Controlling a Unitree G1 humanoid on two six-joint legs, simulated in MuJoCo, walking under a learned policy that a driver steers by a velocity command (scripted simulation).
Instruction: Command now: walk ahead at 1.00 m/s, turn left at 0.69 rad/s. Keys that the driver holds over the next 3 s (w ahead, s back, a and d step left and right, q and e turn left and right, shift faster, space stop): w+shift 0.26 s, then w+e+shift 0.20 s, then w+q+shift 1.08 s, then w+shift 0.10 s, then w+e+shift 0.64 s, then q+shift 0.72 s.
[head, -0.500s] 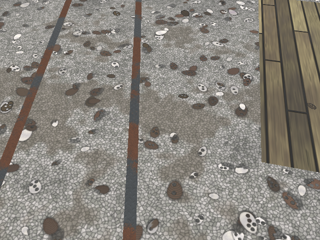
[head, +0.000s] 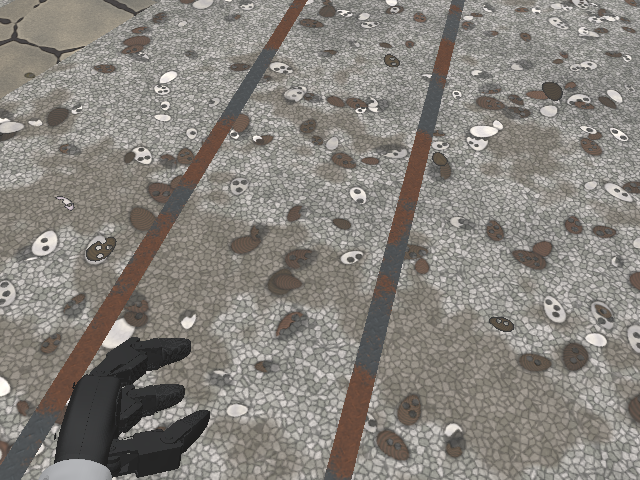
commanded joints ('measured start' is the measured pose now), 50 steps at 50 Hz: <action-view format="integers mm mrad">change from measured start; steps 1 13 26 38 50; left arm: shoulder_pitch -107 487 569 303 123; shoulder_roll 42 137 175 119 216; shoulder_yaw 20 80 66 20 67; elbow -78 104 199 87 -12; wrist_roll -10 -2 -59 -1 -39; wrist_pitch -3 9 27 -34 -17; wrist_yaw -5 -27 -6 -16 -11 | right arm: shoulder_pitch -56 -294 -611 -142 -7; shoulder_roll -159 -145 -138 -153 -225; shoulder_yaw -44 3 17 -26 -58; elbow -75 -145 -260 -106 -67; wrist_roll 4 7 -8 -35 15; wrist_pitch -8 -32 -68 -23 2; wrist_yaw -18 9 37 24 -14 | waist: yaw -17 223 178 101 134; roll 83 48 -54 65 86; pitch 44 -74 79 -26 -22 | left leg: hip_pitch -307 -725 -326 68 -129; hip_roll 158 192 199 305 235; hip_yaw -159 13 150 -356 -258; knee -193 1001 85 -249 19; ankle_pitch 108 -64 397 31 293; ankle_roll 90 -49 -151 166 -10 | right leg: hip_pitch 283 865 503 -26 545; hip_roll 82 -190 -74 6 90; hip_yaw -164 448 65 -45 -88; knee -240 -579 -710 278 -331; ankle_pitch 262 -455 23 -232 27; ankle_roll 33 -269 -235 -68 -25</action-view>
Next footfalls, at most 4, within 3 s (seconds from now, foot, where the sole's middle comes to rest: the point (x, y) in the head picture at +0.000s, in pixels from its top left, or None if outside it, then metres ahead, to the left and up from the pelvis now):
0.16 right None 0.38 -0.17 -0.77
0.62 left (243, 376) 0.75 0.10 -0.77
1.02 right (304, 233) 1.17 -0.07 -0.77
1.46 left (145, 190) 1.37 0.37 -0.77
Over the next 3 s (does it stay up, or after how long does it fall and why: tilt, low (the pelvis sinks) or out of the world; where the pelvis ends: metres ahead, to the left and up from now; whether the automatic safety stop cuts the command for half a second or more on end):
stays up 2.05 1.00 0.00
